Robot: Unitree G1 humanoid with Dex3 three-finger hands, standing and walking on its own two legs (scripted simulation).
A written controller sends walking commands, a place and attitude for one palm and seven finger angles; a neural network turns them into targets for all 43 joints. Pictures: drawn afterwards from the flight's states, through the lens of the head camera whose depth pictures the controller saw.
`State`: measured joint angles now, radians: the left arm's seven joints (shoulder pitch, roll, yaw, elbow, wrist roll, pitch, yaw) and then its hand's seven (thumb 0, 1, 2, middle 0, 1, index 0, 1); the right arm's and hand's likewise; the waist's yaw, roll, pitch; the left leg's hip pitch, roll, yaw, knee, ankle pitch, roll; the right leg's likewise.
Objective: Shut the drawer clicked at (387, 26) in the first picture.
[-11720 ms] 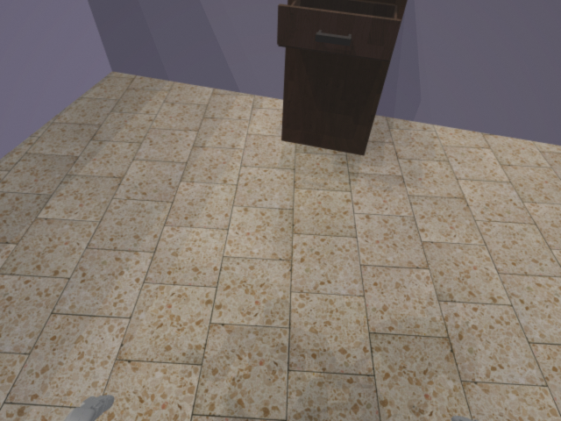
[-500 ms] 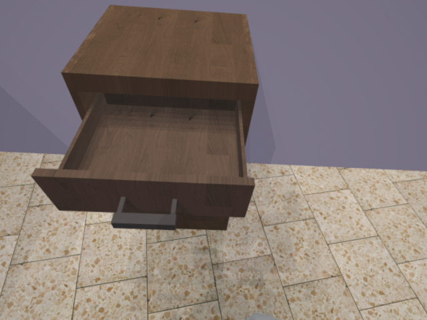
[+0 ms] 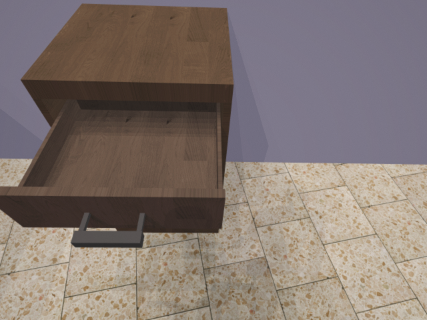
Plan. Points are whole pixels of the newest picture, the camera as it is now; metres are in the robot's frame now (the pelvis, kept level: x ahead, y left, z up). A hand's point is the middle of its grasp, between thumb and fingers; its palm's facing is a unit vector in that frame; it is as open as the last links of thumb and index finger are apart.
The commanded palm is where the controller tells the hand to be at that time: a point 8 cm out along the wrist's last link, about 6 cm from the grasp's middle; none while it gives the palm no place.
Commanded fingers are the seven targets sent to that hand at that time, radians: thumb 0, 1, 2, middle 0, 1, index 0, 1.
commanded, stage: come to a stop and stand still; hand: left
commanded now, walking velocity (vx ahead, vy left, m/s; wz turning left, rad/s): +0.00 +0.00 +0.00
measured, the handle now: (111, 228) +0.28 +0.23 -0.02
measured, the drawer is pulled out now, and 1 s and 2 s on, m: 0.28 0.28 0.26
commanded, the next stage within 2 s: look again from close up in 0.66 s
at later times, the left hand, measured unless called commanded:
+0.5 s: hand out of the picture +0.01 +0.24 -0.16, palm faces +0.02 -0.97 -0.25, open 7.4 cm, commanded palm none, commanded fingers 0.00 0.90 0.90 -0.20 -0.30 -0.20 -0.30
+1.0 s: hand out of the picture -0.01 +0.20 -0.17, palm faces -0.01 -0.98 -0.20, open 7.4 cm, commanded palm none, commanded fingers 0.00 0.90 0.90 -0.20 -0.30 -0.20 -0.30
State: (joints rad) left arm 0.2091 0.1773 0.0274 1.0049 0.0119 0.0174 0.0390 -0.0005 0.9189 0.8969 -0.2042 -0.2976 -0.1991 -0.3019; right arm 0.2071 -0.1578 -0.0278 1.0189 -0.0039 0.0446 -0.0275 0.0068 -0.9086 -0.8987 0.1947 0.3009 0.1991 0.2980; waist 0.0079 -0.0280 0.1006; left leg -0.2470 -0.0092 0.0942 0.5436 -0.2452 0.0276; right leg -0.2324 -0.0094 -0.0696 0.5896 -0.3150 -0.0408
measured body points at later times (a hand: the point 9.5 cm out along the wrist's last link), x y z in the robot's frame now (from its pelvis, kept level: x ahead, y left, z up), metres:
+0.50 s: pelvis -0.04 +0.04 +0.00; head -0.04 +0.04 +0.45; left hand +0.01 +0.29 -0.14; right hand +0.03 -0.19 -0.15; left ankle -0.01 +0.12 -0.73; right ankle +0.00 -0.09 -0.73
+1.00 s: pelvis -0.02 +0.03 +0.01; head -0.01 +0.03 +0.46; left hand -0.01 +0.25 -0.15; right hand -0.01 -0.19 -0.15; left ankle -0.01 +0.12 -0.73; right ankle +0.00 -0.09 -0.73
